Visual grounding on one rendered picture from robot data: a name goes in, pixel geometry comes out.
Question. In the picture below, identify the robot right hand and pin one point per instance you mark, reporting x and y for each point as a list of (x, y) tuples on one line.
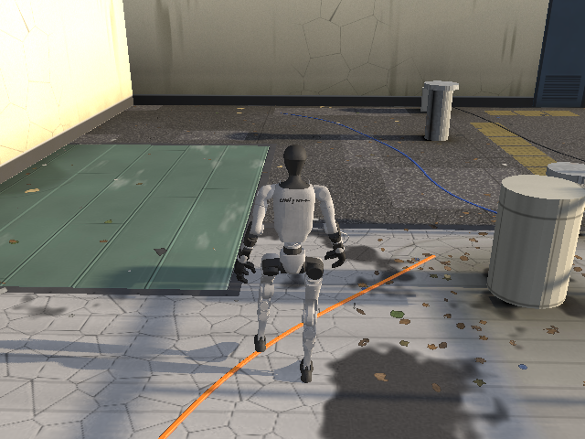
[(332, 254)]

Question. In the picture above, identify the robot left hand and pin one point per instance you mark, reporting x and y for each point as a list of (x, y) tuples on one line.
[(239, 270)]

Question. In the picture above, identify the robot left foot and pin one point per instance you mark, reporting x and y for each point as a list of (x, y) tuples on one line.
[(259, 345)]

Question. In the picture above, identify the robot right foot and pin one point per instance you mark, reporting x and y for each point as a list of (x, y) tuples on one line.
[(306, 374)]

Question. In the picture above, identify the right robot forearm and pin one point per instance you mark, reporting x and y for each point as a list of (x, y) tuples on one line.
[(336, 240)]

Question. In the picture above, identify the right robot upper arm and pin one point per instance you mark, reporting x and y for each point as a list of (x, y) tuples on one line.
[(327, 207)]

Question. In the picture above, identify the left robot forearm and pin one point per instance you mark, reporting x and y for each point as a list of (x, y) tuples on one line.
[(247, 245)]

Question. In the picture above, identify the robot foot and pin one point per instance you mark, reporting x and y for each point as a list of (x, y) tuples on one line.
[(306, 374), (259, 345)]

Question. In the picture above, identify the left robot upper arm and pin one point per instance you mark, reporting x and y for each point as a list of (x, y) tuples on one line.
[(260, 208)]

